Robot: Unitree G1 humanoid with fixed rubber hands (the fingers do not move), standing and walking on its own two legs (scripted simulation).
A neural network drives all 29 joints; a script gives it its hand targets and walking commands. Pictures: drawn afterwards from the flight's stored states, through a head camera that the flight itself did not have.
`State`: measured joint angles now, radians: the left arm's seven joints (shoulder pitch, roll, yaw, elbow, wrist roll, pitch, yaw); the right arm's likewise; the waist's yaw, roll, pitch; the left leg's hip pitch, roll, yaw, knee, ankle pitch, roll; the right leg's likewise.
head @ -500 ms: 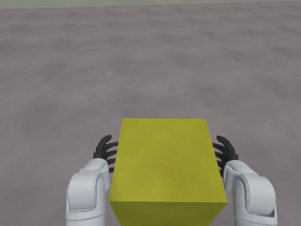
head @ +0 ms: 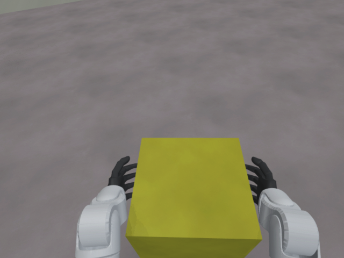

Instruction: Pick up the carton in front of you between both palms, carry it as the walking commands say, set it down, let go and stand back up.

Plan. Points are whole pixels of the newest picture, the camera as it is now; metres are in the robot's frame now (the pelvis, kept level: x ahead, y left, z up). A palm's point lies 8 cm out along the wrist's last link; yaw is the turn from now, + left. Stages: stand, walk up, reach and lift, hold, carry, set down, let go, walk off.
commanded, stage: carry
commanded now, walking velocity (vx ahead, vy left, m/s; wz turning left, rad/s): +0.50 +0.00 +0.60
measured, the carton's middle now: (189, 206) +0.26 -0.01 +0.00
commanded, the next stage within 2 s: none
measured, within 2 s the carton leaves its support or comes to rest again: neither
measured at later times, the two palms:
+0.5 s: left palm (105, 101) +0.55 +0.23 +0.09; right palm (203, 85) +0.60 -0.06 +0.10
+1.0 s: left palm (112, 52) +0.85 +0.28 +0.09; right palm (184, 41) +0.93 -0.01 +0.09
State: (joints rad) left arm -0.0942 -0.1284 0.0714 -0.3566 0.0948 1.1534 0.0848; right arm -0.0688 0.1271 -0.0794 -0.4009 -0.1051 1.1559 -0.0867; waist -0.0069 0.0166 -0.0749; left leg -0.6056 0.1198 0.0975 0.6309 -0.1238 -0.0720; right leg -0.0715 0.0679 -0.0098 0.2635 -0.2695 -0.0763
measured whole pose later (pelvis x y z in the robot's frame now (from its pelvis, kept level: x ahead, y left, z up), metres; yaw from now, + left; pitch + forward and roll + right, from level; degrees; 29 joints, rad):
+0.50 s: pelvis +0.31 +0.04 +0.00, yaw +9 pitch +5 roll -1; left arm -0.14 -0.13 0.10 -0.37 0.12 1.22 0.09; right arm -0.16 0.13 -0.10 -0.34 -0.10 1.20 -0.08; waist 0.00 -0.02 -0.12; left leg -0.09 -0.04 0.01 0.24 -0.24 0.06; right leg -0.57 -0.10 -0.06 0.58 -0.12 0.08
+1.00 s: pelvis +0.64 +0.06 +0.00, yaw +15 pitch +4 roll +1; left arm -0.14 -0.13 0.10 -0.40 0.10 1.20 0.09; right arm -0.14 0.13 -0.09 -0.43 -0.11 1.21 -0.09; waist 0.01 0.00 -0.08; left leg -0.55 0.07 0.16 0.54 -0.08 0.01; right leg 0.03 -0.04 -0.19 0.22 -0.32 0.01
